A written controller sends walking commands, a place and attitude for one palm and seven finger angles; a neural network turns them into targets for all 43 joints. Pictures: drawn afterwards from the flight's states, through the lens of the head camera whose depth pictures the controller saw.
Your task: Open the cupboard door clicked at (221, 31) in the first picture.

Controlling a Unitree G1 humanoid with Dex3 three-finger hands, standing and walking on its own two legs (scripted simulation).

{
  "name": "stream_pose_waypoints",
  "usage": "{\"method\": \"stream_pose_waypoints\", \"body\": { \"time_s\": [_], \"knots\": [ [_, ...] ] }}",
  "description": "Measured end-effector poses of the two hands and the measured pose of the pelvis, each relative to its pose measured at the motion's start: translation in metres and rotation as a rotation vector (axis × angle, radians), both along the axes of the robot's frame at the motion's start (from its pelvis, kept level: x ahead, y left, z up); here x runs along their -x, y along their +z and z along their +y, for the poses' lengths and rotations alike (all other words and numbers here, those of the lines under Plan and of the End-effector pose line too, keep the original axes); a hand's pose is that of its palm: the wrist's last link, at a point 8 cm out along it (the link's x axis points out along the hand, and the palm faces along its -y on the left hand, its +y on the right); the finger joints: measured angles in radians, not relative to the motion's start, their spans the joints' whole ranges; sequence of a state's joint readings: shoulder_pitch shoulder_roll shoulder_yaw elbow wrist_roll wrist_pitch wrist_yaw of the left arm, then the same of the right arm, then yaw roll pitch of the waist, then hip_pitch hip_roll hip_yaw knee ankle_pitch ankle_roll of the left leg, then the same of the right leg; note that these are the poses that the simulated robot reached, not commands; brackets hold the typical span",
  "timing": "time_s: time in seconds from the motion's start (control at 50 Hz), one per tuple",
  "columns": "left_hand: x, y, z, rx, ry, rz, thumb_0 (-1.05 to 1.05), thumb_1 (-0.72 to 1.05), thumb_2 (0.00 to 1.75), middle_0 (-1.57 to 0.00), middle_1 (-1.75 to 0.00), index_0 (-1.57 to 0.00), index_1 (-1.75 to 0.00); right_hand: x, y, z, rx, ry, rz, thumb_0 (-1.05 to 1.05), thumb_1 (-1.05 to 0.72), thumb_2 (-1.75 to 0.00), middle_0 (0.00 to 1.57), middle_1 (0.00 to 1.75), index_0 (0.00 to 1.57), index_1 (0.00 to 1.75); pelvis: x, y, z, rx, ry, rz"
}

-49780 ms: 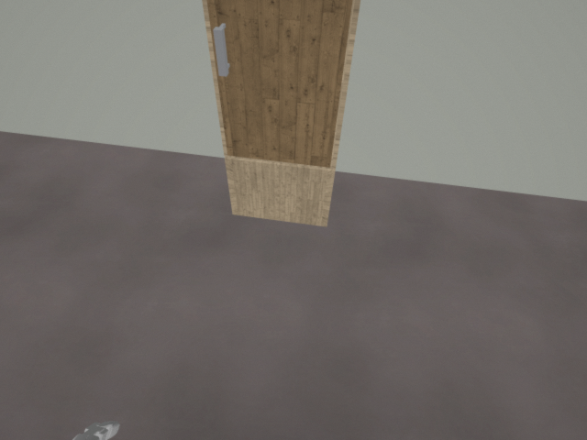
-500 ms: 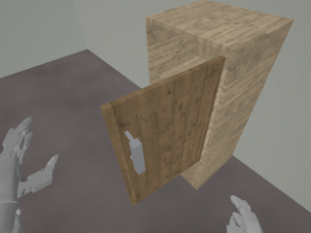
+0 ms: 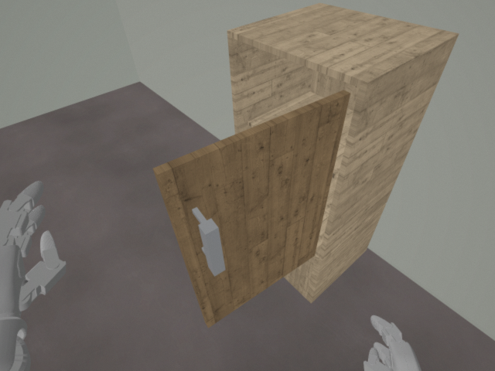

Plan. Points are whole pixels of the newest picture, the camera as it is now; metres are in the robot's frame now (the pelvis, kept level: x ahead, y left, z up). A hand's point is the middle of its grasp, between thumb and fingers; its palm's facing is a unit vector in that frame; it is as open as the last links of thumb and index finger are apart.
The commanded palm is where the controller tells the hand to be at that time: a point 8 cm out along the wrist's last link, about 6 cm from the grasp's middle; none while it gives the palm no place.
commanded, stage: step back with the hand held close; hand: left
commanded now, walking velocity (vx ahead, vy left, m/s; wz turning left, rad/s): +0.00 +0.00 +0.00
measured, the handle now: (207, 241) +0.33 +0.13 +0.02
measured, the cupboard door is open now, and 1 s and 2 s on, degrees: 84 84 84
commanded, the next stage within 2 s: stop stepping back and stand still in 1.18 s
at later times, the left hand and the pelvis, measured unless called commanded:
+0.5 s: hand (36, 289) +0.16 +0.28 +0.15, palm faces +0.33 -0.79 -0.52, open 7.4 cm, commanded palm +0.10 +0.32 +0.17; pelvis -0.05 +0.03 +0.00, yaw -2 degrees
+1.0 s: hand out of the picture +0.07 +0.29 +0.16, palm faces +0.44 -0.77 -0.47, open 7.4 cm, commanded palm -0.01 +0.33 +0.17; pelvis -0.14 +0.03 -0.02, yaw +1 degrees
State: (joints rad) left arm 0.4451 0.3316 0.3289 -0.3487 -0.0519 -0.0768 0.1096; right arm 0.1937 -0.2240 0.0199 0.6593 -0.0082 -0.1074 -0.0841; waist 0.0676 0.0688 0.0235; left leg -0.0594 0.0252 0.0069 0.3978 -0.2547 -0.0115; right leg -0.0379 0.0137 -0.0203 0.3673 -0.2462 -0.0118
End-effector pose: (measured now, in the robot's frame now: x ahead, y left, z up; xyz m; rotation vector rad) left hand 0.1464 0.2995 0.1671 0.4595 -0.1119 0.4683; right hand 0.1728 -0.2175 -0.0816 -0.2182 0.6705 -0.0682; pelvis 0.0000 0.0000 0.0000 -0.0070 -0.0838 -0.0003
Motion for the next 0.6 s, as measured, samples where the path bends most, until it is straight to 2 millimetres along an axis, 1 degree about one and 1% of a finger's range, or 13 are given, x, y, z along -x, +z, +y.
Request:
{"method": "stream_pose_waypoints", "body": {
  "time_s": [0.1,0.2,0.24,0.36,0.42,0.48,0.6],
  "knots": [
    [0.003,0.002,0.000,-0.002,0.001,-0.004,0.01,0.89,0.90,-0.21,-0.30,-0.21,-0.30,0.005,0.000,-0.001,-0.005,-0.006,0.000,0.01,-0.91,-0.90,0.20,0.30,0.20,0.30,0.004,0.000,-0.001,0.000,-0.002,-0.004],
    [0.003,0.017,0.001,-0.080,-0.039,-0.045,0.01,0.89,0.90,-0.21,-0.30,-0.21,-0.30,0.011,0.002,-0.004,0.004,-0.022,0.013,0.01,-0.91,-0.90,0.20,0.30,0.20,0.30,0.012,0.000,0.002,0.013,-0.001,0.038],
    [0.002,0.016,0.002,-0.097,-0.060,-0.025,0.01,0.89,0.90,-0.21,-0.30,-0.21,-0.30,0.015,0.002,-0.006,0.011,-0.041,0.024,0.01,-0.91,-0.90,0.20,0.30,0.20,0.30,0.016,0.000,0.005,0.014,-0.006,0.057],
    [0.005,-0.001,0.006,-0.100,-0.118,0.082,0.01,0.89,0.90,-0.21,-0.30,-0.21,-0.30,0.034,0.002,-0.011,0.034,-0.111,0.061,0.01,-0.91,-0.90,0.20,0.30,0.20,0.30,0.029,0.000,0.016,0.006,-0.023,0.087],
    [0.013,-0.002,0.010,-0.109,-0.135,0.085,0.01,0.89,0.90,-0.22,-0.30,-0.22,-0.30,0.046,0.004,-0.010,0.048,-0.132,0.073,0.01,-0.91,-0.90,0.20,0.30,0.20,0.30,0.036,-0.001,0.020,0.003,-0.027,0.087],
    [0.023,0.003,0.015,-0.126,-0.145,0.048,0.01,0.89,0.90,-0.22,-0.30,-0.22,-0.30,0.057,0.007,-0.006,0.061,-0.134,0.070,0.01,-0.91,-0.90,0.20,0.30,0.20,0.30,0.046,-0.003,0.024,0.002,-0.028,0.081],
    [0.050,0.012,0.023,-0.163,-0.132,-0.041,0.01,0.89,0.90,-0.22,-0.30,-0.22,-0.30,0.076,0.010,0.007,0.058,-0.110,0.030,0.01,-0.91,-0.90,0.20,0.30,0.20,0.30,0.070,-0.008,0.029,0.000,-0.022,0.066]
  ]
}}
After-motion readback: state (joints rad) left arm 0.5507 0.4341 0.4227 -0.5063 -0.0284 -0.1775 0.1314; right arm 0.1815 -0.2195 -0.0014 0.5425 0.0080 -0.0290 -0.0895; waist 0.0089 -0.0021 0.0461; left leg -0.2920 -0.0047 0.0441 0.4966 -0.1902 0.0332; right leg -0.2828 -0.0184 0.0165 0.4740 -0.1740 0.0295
